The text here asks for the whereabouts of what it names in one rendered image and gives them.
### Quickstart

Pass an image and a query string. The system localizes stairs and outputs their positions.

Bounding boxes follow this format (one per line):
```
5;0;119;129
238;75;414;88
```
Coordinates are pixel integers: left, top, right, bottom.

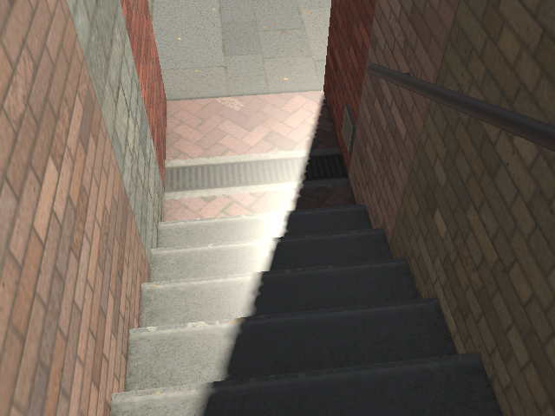
110;207;503;416

